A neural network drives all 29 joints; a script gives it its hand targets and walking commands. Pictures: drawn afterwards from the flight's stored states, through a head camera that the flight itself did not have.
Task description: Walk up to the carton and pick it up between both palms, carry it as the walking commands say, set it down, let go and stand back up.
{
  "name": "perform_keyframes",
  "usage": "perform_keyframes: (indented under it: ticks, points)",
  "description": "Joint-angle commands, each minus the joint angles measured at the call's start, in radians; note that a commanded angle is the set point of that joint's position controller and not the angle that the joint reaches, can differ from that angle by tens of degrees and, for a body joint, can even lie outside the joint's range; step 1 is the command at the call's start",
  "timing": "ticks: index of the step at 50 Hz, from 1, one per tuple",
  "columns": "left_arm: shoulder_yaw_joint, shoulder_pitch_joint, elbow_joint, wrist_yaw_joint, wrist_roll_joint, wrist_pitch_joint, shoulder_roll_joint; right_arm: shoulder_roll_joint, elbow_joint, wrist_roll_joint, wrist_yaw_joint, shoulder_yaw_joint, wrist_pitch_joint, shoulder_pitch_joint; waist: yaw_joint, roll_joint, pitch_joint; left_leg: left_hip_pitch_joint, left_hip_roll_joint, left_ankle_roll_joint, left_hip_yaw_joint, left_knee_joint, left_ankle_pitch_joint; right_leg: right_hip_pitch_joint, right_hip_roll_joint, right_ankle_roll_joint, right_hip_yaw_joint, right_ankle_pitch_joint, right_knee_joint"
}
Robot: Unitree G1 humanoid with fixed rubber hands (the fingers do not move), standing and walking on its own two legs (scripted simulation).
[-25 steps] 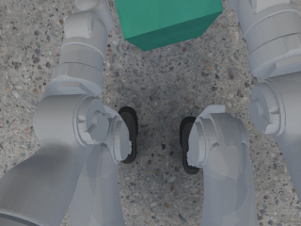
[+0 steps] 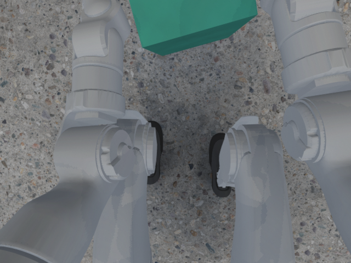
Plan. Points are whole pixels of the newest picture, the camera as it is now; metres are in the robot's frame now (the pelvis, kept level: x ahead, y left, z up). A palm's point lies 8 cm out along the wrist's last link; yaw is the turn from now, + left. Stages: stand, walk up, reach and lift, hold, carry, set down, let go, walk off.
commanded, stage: reach and lift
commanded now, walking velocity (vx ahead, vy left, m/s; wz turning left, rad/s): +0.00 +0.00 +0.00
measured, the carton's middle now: out of the picture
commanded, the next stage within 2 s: none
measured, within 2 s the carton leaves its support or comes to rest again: neither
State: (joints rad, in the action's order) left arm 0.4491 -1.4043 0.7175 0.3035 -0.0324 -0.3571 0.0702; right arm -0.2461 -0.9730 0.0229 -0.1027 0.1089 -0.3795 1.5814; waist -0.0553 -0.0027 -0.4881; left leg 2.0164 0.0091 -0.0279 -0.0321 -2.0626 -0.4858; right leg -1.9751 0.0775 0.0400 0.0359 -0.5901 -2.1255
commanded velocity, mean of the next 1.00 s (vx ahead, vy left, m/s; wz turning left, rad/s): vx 0.00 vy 0.00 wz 0.00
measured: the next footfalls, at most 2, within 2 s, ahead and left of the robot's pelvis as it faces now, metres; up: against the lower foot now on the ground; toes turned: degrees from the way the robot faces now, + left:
none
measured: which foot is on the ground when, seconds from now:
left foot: down 0.00-1.00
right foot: down 0.00-1.00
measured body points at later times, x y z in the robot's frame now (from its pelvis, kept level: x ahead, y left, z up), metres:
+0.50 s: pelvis +0.00 +0.00 +0.04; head +0.31 +0.00 +0.36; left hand +0.53 +0.16 -0.03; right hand +0.57 -0.10 -0.03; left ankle +0.15 +0.13 -0.37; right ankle +0.12 -0.10 -0.37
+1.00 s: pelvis +0.03 +0.00 +0.11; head +0.26 +0.01 +0.50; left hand +0.50 +0.17 +0.06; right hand +0.54 -0.09 +0.07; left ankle +0.15 +0.13 -0.37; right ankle +0.12 -0.10 -0.37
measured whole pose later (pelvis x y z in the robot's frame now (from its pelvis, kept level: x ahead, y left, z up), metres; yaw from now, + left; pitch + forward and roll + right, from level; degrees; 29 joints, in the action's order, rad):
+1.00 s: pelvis +0.03 +0.00 +0.11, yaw -1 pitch +37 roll -1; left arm 0.61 -1.02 0.66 0.22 -0.30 -0.41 -0.14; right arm -0.05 -1.04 -0.18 -0.08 0.31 -0.40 1.20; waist -0.06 0.01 0.13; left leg 1.86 -0.04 -0.04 -0.09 -1.68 -0.46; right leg -1.82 0.10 0.04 0.03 -0.53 -1.71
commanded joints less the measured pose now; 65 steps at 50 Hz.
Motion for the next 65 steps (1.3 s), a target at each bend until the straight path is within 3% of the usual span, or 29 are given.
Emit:
perform_keyframes:
  ticks: [1,2,4,8,9,12,14,15,18,19,21,22,26,28,31,32,35,36,38,39,43,47,49,50,51,53,60,61,65]
  points:
    - [-0.448,-0.825,-0.21,-0.394,0.072,-0.015,-1.065,1.151,0.233,0.07,0.32,-0.195,0.025,0.585,-0.12,-0.013,2.065,-0.851,-0.15,0.009,0.124,0.222,0.271,0.539,0.095,-0.017,-0.027,0.216,0.27]
    - [-0.427,-0.862,-0.167,-0.398,0.067,-0.007,-1.027,1.186,0.072,0.035,0.317,-0.148,0.012,0.504,-0.102,0.034,1.859,-0.667,-0.14,-0.001,0.134,0.212,0.218,0.463,0.082,-0.016,-0.041,0.196,0.28]
    - [-0.456,-0.787,-0.178,-0.397,0.088,-0.028,-1.091,1.143,0.247,0.032,0.305,-0.183,0.025,0.584,-0.069,0.026,2.078,-0.83,-0.166,-0.002,0.114,0.223,0.325,0.576,0.093,-0.017,-0.017,0.286,0.281]
    - [-0.524,-0.777,-0.247,-0.39,0.101,-0.033,-1.063,1.216,0.317,0.103,0.31,-0.273,0.017,0.563,-0.149,0.01,2.249,-0.936,-0.167,0.003,0.132,0.219,0.434,0.657,0.099,-0.031,-0.035,0.378,0.291]
    - [-0.518,-0.774,-0.183,-0.389,0.097,-0.043,-1.078,1.167,0.275,0.067,0.301,-0.236,0.009,0.555,-0.081,0.023,2.13,-0.879,-0.156,0.007,0.11,0.244,0.354,0.592,0.102,-0.031,-0.013,0.304,0.299]
    - [-0.451,-0.711,-0.069,-0.407,0.041,-0.051,-1.117,1.187,0.172,0.018,0.306,-0.181,0.007,0.488,-0.086,0.036,2.009,-0.797,-0.152,0.014,0.108,0.266,0.243,0.563,0.096,-0.015,-0.033,0.205,0.333]
    - [-0.44,-0.683,-0.149,-0.412,0.042,-0.041,-1.106,1.264,0.251,0.066,0.318,-0.243,0.004,0.528,-0.157,0.056,2.08,-0.836,-0.166,0.016,0.123,0.281,0.315,0.643,0.105,-0.03,-0.043,0.281,0.343]
    - [-0.423,-0.688,-0.08,-0.412,0.034,-0.045,-1.107,1.23,0.138,0.005,0.321,-0.186,-0.003,0.452,-0.113,0.051,1.934,-0.761,-0.169,0.01,0.122,0.302,0.254,0.565,0.102,-0.03,-0.032,0.231,0.353]
    - [-0.457,-0.63,-0.115,-0.414,0.034,-0.046,-1.138,1.238,0.275,0.073,0.32,-0.25,0.014,0.52,-0.174,-0.014,2.038,-0.814,-0.183,0.002,0.134,0.291,0.374,0.63,0.104,-0.026,-0.056,0.329,0.36]
    - [-0.566,-0.642,-0.29,-0.405,0.107,-0.03,-1.168,1.263,0.452,0.115,0.305,-0.371,0.024,0.548,-0.131,0.081,2.309,-0.919,-0.19,0.013,0.113,0.251,0.47,0.773,0.115,-0.041,-0.052,0.436,0.337]
    - [-0.495,-0.657,-0.122,-0.4,0.073,-0.055,-1.111,1.233,0.259,0.042,0.295,-0.242,-0.002,0.497,-0.106,0.078,2.024,-0.806,-0.18,0.005,0.112,0.303,0.335,0.631,0.102,-0.036,-0.045,0.314,0.373]
    - [-0.522,-0.687,-0.212,-0.404,0.088,-0.049,-1.11,1.258,0.361,0.092,0.295,-0.304,0.01,0.536,-0.169,0.003,2.075,-0.873,-0.18,0.008,0.122,0.321,0.374,0.708,0.103,-0.03,-0.079,0.365,0.393]
    - [-0.568,-0.665,-0.235,-0.4,0.102,-0.056,-1.129,1.275,0.354,0.11,0.293,-0.319,0.0,0.514,-0.158,0.023,2.175,-0.971,-0.184,0.008,0.114,0.366,0.348,0.779,0.108,-0.033,-0.059,0.324,0.423]
    - [-0.422,-0.626,0.0,-0.406,0.011,-0.065,-1.114,1.245,0.045,0.007,0.296,-0.145,-0.025,0.391,-0.113,0.046,1.813,-0.772,-0.168,0.013,0.115,0.381,0.127,0.582,0.098,-0.024,-0.056,0.114,0.457]
    - [-0.437,-0.521,-0.015,-0.414,-0.026,-0.073,-1.178,1.314,0.177,0.037,0.323,-0.211,-0.01,0.448,-0.191,0.047,1.861,-0.847,-0.181,0.007,0.12,0.423,0.135,0.629,0.113,-0.033,-0.048,0.105,0.484]
    - [-0.372,-0.513,0.057,-0.421,-0.04,-0.071,-1.169,1.277,0.113,-0.005,0.318,-0.151,-0.007,0.431,-0.134,0.1,1.698,-0.695,-0.172,0.008,0.11,0.407,0.129,0.563,0.1,-0.033,-0.056,0.108,0.502]
    - [-0.379,-0.527,0.019,-0.423,-0.03,-0.048,-1.148,1.341,0.119,-0.013,0.314,-0.174,0.011,0.417,-0.155,0.097,1.718,-0.731,-0.185,0.024,0.109,0.428,0.174,0.581,0.111,-0.039,-0.058,0.164,0.511]
    - [-0.377,-0.511,0.036,-0.419,-0.056,-0.048,-1.155,1.277,0.022,-0.064,0.319,-0.08,0.018,0.307,-0.104,0.012,1.521,-0.704,-0.178,0.006,0.086,0.469,0.186,0.435,0.107,-0.026,-0.047,0.173,0.512]
    - [-0.233,-0.481,0.117,-0.422,-0.135,-0.046,-1.102,1.303,-0.117,-0.141,0.316,0.034,0.01,0.227,-0.101,0.09,1.319,-0.603,-0.179,0.031,0.083,0.485,0.102,0.382,0.1,-0.029,-0.06,0.089,0.562]
    - [-0.289,-0.464,0.086,-0.433,-0.126,-0.047,-1.122,1.353,-0.065,-0.09,0.326,-0.038,0.018,0.213,-0.167,0.081,1.436,-0.632,-0.192,0.014,0.128,0.48,0.162,0.517,0.103,-0.033,-0.088,0.142,0.602]
    - [-0.168,-0.322,0.143,-0.448,-0.201,-0.067,-1.078,1.272,-0.141,-0.172,0.311,0.098,0.007,0.148,-0.103,0.087,1.266,-0.61,-0.188,0.023,0.1,0.572,0.076,0.508,0.098,-0.027,-0.076,0.075,0.669]
    - [-0.281,-0.259,0.114,-0.448,-0.139,-0.054,-1.207,1.325,0.021,-0.085,0.307,-0.048,0.049,0.174,-0.15,-0.007,1.51,-0.77,-0.194,0.011,0.091,0.581,0.232,0.648,0.097,-0.027,-0.084,0.214,0.659]
    - [-0.307,-0.282,0.075,-0.447,-0.122,-0.038,-1.163,1.324,0.087,-0.051,0.315,-0.113,0.055,0.261,-0.173,0.062,1.574,-0.832,-0.192,0.015,0.081,0.589,0.258,0.604,0.112,-0.048,-0.059,0.201,0.653]
    - [-0.288,-0.198,0.138,-0.445,-0.148,-0.055,-1.199,1.278,0.088,-0.056,0.313,-0.083,0.057,0.229,-0.164,-0.032,1.525,-0.818,-0.19,0.008,0.094,0.612,0.251,0.608,0.104,-0.04,-0.068,0.199,0.676]
    - [-0.431,-0.245,-0.003,-0.445,-0.062,-0.03,-1.257,1.351,0.189,-0.011,0.3,-0.206,0.069,0.212,-0.102,0.054,1.681,-0.876,-0.189,0.01,0.078,0.565,0.383,0.701,0.108,-0.047,-0.077,0.338,0.675]
    - [-0.502,-0.268,-0.078,-0.433,-0.032,-0.025,-1.248,1.314,0.303,0.007,0.285,-0.256,0.083,0.228,-0.111,0.011,1.847,-0.952,-0.204,-0.006,0.086,0.55,0.463,0.796,0.126,-0.034,-0.084,0.429,0.656]
    - [-0.506,-0.172,-0.09,-0.42,-0.031,-0.039,-1.294,1.414,0.168,-0.013,0.305,-0.228,0.048,0.07,-0.138,-0.028,1.738,-1.006,-0.192,-0.029,0.094,0.644,0.369,0.804,0.134,-0.024,-0.059,0.334,0.707]
    - [-0.427,-0.087,0.057,-0.426,-0.075,-0.05,-1.28,1.333,0.082,-0.062,0.307,-0.145,0.041,0.021,-0.083,0.002,1.527,-0.93,-0.172,-0.016,0.068,0.661,0.298,0.671,0.114,-0.026,-0.058,0.264,0.733]
    - [-0.394,-0.147,0.073,-0.426,-0.097,-0.039,-1.266,1.345,0.028,-0.105,0.318,-0.081,0.06,0.016,-0.086,-0.005,1.384,-0.883,-0.173,-0.022,0.064,0.719,0.205,0.676,0.109,-0.018,-0.064,0.207,0.778]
